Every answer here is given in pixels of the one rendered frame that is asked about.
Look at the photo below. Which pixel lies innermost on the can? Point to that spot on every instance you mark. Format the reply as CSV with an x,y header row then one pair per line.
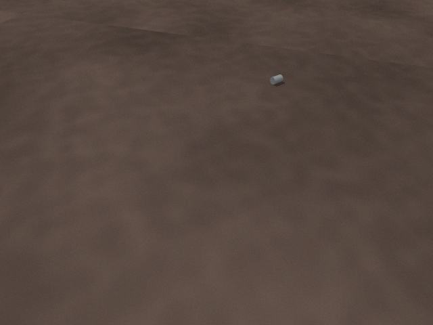
x,y
276,79

